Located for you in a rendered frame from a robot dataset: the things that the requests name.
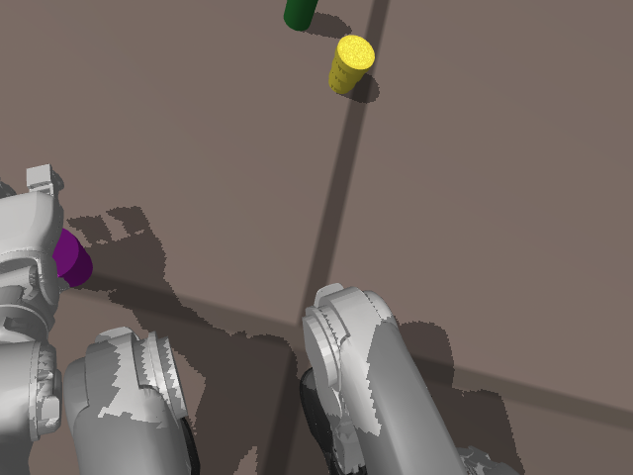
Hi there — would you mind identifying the left robot hand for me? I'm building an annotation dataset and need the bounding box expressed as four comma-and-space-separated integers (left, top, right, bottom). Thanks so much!
0, 164, 70, 294

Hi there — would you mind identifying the left robot arm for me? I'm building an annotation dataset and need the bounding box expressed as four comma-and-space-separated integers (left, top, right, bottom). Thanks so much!
0, 250, 62, 475

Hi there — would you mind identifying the left robot foot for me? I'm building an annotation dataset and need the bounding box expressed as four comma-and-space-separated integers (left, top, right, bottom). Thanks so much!
180, 418, 201, 475

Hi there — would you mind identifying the right robot foot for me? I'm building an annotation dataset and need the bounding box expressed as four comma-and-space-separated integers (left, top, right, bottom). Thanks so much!
300, 368, 368, 475

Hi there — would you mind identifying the right robot hand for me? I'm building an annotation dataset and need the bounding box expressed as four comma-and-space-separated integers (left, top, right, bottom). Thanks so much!
456, 445, 520, 475

